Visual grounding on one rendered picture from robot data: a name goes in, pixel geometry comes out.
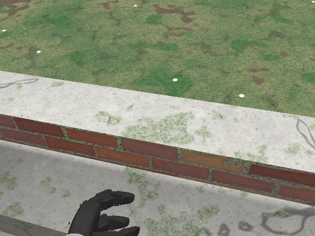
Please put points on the left robot hand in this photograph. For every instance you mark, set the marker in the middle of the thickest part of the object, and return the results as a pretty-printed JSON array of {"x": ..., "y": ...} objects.
[{"x": 88, "y": 221}]

